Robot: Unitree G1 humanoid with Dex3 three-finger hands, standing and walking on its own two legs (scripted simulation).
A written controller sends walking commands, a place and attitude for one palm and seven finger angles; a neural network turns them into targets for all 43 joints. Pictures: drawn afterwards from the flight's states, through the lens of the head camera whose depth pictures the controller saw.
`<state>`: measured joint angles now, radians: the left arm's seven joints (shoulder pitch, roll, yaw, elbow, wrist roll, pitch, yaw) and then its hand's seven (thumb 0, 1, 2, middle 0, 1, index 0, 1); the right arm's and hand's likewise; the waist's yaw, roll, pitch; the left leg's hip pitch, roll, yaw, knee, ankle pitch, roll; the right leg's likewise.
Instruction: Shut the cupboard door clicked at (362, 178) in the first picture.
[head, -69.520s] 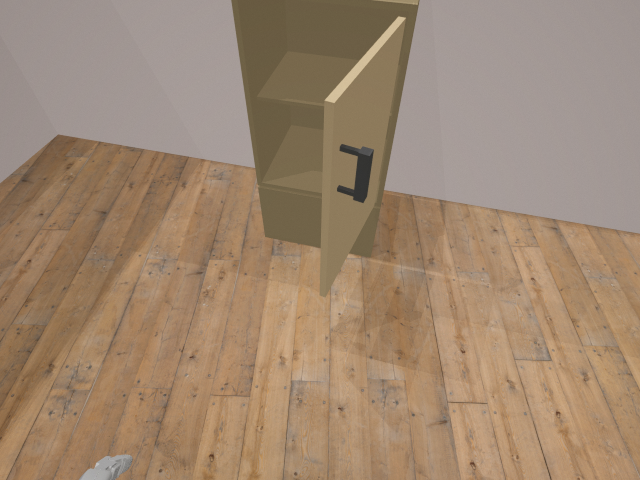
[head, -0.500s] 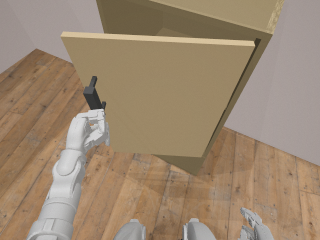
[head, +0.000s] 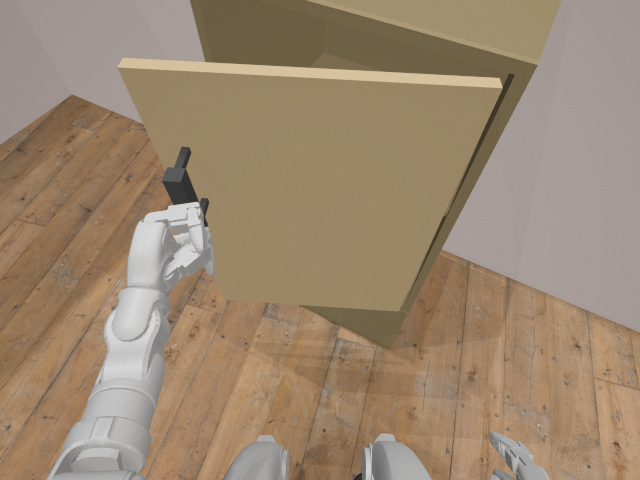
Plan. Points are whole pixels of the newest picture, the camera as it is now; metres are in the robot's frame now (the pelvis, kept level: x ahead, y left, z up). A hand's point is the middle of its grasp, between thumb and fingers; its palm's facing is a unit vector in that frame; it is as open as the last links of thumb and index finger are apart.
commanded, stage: push the door shut along its arc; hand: left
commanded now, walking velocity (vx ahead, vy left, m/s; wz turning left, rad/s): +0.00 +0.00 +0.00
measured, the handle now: (191, 193) +0.48 +0.19 +0.05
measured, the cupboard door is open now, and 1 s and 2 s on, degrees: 24 9 0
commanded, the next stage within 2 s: pull the fist back off the door in 1.98 s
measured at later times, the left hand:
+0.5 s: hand (214, 218) +0.43 +0.15 +0.05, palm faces -0.15 -0.99 -0.04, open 3.1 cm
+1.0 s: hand (239, 184) +0.49 +0.13 +0.05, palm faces -0.28 -0.96 -0.03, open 3.1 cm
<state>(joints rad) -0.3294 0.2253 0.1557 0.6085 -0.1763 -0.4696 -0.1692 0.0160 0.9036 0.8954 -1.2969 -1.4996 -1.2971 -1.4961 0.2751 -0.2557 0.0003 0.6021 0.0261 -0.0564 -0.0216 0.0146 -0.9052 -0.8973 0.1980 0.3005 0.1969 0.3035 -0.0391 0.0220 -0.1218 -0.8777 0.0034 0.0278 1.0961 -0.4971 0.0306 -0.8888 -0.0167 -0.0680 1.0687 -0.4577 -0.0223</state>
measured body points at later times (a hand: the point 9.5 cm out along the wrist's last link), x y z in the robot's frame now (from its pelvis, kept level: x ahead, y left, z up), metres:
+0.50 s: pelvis -0.01 +0.01 -0.01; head +0.10 +0.01 +0.43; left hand +0.43 +0.21 +0.05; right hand +0.08 -0.26 -0.13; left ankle +0.02 +0.10 -0.66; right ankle +0.03 -0.11 -0.66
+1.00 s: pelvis -0.01 +0.02 -0.02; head +0.13 +0.03 +0.40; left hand +0.50 +0.18 +0.05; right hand +0.02 -0.26 -0.13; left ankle +0.02 +0.10 -0.66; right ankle +0.03 -0.11 -0.66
